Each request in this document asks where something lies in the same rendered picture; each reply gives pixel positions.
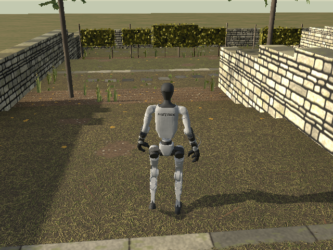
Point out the robot right hand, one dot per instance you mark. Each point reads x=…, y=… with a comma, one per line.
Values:
x=196, y=155

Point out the robot left thigh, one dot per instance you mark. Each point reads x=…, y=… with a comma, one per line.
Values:
x=154, y=152

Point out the right robot foot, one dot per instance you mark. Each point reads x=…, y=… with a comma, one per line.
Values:
x=178, y=209

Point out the robot right upper arm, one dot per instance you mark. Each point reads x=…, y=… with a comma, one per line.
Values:
x=185, y=118

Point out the robot left upper arm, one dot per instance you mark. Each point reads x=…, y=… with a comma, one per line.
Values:
x=147, y=118

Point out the left robot forearm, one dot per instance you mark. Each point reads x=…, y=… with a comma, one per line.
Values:
x=142, y=136

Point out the robot left hand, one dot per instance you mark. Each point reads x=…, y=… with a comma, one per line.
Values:
x=144, y=144

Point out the right robot forearm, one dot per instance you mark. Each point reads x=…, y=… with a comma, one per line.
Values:
x=192, y=141

